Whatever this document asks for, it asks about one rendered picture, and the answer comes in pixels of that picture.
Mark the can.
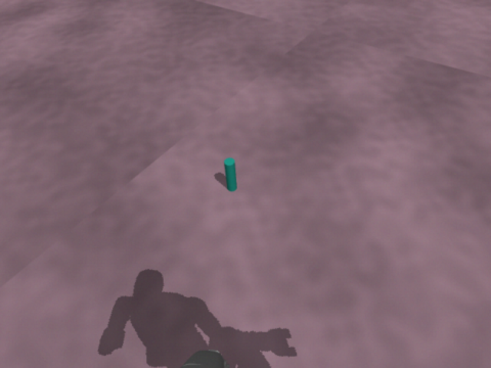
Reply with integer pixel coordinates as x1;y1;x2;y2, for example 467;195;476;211
224;158;237;192

